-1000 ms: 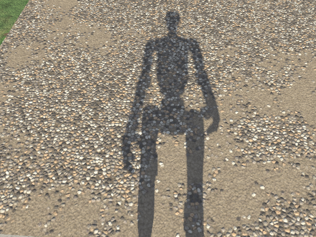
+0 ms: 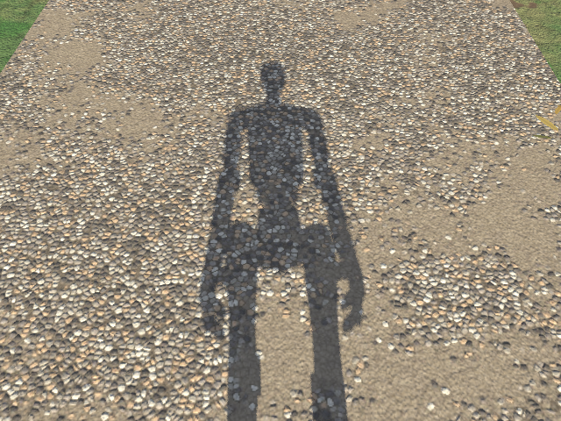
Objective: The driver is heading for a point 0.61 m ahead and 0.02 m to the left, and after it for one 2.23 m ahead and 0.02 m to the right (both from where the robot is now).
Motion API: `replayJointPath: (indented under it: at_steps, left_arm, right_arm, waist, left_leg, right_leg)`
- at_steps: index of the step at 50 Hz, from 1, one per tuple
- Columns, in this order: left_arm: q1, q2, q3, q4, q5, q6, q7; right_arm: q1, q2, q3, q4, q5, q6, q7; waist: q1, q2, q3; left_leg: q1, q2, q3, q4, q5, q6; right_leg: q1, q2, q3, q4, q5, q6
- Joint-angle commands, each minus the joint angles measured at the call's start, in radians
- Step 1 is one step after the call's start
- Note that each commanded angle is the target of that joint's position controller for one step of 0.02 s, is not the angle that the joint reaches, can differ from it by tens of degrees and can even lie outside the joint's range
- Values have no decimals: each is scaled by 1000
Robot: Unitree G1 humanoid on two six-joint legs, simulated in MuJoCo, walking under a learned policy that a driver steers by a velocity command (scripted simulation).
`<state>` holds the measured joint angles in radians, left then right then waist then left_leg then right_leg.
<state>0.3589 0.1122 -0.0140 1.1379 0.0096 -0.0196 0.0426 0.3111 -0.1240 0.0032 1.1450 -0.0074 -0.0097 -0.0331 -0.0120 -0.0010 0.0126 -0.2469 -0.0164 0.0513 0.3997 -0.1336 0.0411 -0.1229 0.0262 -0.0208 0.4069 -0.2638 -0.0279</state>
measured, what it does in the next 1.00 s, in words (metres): walks ahead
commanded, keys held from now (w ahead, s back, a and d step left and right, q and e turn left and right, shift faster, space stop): no key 0.22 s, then w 0.78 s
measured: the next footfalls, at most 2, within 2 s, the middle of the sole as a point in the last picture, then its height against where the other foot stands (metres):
right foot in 1.02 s outside the picture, level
left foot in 1.48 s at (243, 370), level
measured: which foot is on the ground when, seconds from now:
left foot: down 0.00-1.00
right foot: down 0.00-0.54, up 0.56-1.00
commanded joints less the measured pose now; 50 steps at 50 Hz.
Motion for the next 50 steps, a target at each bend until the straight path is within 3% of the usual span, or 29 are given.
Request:
replayJointPath:
  at_steps: [1,11,12,15,16,18,19,20,22,24,26,27,28,29,30,31,32,34,37,42,45,47,48,49,50]
  left_arm:
    - [89,62,8,-1,0,-3,3]
    - [97,56,7,6,0,-5,5]
    - [111,55,7,10,2,-4,4]
    - [122,100,29,-4,7,6,0]
    - [143,107,35,-8,6,8,-3]
    - [202,144,52,3,4,3,-2]
    - [197,158,61,3,6,-1,-1]
    - [191,161,66,-2,11,-8,-3]
    - [176,167,72,-7,18,-23,-7]
    - [138,162,75,-17,10,-36,-10]
    - [78,160,75,-36,4,-43,-14]
    - [51,131,65,-54,7,-56,-22]
    - [54,52,46,-103,0,-67,-34]
    - [3,135,66,-121,31,-64,-42]
    - [-43,122,67,-135,36,-63,-52]
    - [-53,97,61,-134,27,-69,-61]
    - [-50,90,63,-131,23,-71,-67]
    - [-28,93,68,-124,29,-54,-73]
    - [-104,97,72,-154,25,-34,-75]
    - [-358,79,55,-253,11,-30,-79]
    - [-408,96,55,-280,5,-31,-76]
    - [-361,122,66,-275,6,-37,-65]
    - [-286,140,75,-254,7,-42,-58]
    - [-154,161,89,-211,7,-50,-51]
    - [3,186,105,-159,16,-57,-43]
  right_arm:
    - [68,-68,-9,-3,0,-4,-3]
    - [70,-59,-9,10,0,-4,-6]
    - [76,-56,-9,13,0,-3,-5]
    - [64,-80,-24,-7,-6,6,2]
    - [42,-76,-25,-23,-9,6,7]
    - [-26,-31,-18,-68,-20,-8,21]
    - [-54,-35,-20,-89,-32,-18,27]
    - [-70,-54,-27,-108,-31,-28,32]
    - [-79,-76,-37,-138,-24,-49,43]
    - [-51,-66,-43,-143,-10,-64,49]
    - [139,-62,-56,-79,0,-71,48]
    - [277,-113,-77,-43,-9,-78,36]
    - [421,-239,-108,-21,-12,-75,26]
    - [406,-196,-97,-8,-11,-59,24]
    - [276,-168,-85,-51,-18,-57,25]
    - [191,-157,-80,-80,-18,-63,29]
    - [152,-145,-72,-94,-15,-70,28]
    - [157,-108,-55,-85,-9,-86,23]
    - [235,-108,-44,-51,-6,-97,17]
    - [261,-110,-30,-47,-9,-103,16]
    - [273,-132,-34,-37,-8,-107,11]
    - [246,-150,-38,-38,-11,-111,9]
    - [231,-164,-43,-39,-13,-110,7]
    - [218,-176,-47,-40,-15,-105,5]
    - [205,-181,-49,-44,-11,-100,7]
  waist:
    - [0,-3,77]
    - [1,-2,79]
    - [4,-2,61]
    - [15,-44,115]
    - [30,-57,159]
    - [63,-146,212]
    - [67,-155,231]
    - [64,-134,224]
    - [48,-117,212]
    - [14,-102,193]
    - [-76,-56,141]
    - [-136,64,86]
    - [-162,347,7]
    - [-132,236,51]
    - [-71,96,124]
    - [-39,34,136]
    - [-11,15,131]
    - [15,35,103]
    - [14,61,99]
    - [-21,87,143]
    - [-21,100,143]
    - [17,98,107]
    - [52,103,63]
    - [105,97,-6]
    - [171,77,-82]
  left_leg:
    - [58,106,-131,-69,-22,10]
    - [68,107,-128,-61,12,10]
    - [74,97,-123,-62,-56,11]
    - [-28,34,-84,17,-393,38]
    - [-103,20,-74,57,-442,42]
    - [-243,-18,15,231,-314,28]
    - [-284,16,20,303,-251,30]
    - [-322,35,8,343,-257,34]
    - [-335,60,-9,331,-283,40]
    - [-200,36,26,215,-233,41]
    - [159,-30,60,71,-156,41]
    - [359,69,-93,-20,-223,60]
    - [506,336,-548,-211,-461,161]
    - [413,400,-701,-265,-519,207]
    - [317,379,-602,-254,-511,195]
    - [247,341,-506,-266,-402,177]
    - [210,304,-419,-280,-299,158]
    - [211,247,-289,-281,-92,133]
    - [257,221,-182,-256,201,131]
    - [206,183,-88,-266,388,128]
    - [239,206,-71,-253,495,128]
    - [292,221,-50,-164,720,120]
    - [320,223,-39,-68,845,112]
    - [327,215,-28,89,898,103]
    - [242,187,-9,294,788,91]
  right_leg:
    - [-128,-110,108,-108,28,-33]
    - [-108,-111,105,-105,60,-33]
    - [-100,-104,103,-113,-12,-36]
    - [-146,-94,144,-122,-388,-85]
    - [-150,-122,195,-152,-485,-110]
    - [-79,-253,368,-265,-576,-176]
    - [-64,-313,422,-292,-537,-207]
    - [-36,-331,434,-301,-481,-221]
    - [5,-330,399,-270,-363,-221]
    - [-33,-278,302,-220,-248,-190]
    - [-218,-193,183,-77,-117,-146]
    - [-339,-116,76,150,-16,-109]
    - [-544,24,-82,506,-179,-51]
    - [-615,0,-7,702,-262,-66]
    - [-643,-63,30,770,-169,-81]
    - [-614,-91,43,759,-70,-81]
    - [-577,-109,42,726,-12,-75]
    - [-537,-111,16,682,39,-53]
    - [-595,-98,-29,633,84,-32]
    - [-538,-60,-96,334,203,-22]
    - [-445,-34,-118,214,222,-56]
    - [-354,-2,-123,181,187,-96]
    - [-277,23,-124,176,150,-116]
    - [-153,47,-123,147,132,-135]
    - [46,27,-98,87,150,-157]
Keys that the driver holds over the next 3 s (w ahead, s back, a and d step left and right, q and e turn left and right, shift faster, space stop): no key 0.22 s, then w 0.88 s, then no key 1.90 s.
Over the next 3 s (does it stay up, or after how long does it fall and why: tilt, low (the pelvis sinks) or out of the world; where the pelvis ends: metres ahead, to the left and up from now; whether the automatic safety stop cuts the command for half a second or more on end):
stays up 0.61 -0.01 0.00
